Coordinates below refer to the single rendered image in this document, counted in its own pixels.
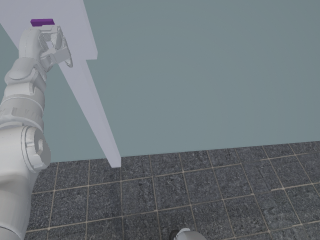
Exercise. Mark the panel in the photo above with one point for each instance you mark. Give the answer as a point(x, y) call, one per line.
point(71, 15)

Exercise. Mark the left robot hand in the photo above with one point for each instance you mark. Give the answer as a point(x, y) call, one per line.
point(32, 44)

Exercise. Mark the robot right foot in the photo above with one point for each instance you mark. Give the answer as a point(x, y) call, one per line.
point(173, 234)

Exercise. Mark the button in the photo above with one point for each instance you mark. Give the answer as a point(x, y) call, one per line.
point(41, 22)

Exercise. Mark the left robot forearm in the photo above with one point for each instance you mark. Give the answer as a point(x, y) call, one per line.
point(23, 102)

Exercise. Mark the robot left upper arm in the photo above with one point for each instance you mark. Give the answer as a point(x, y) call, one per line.
point(24, 152)

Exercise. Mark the robot right shin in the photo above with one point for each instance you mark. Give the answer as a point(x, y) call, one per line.
point(184, 229)

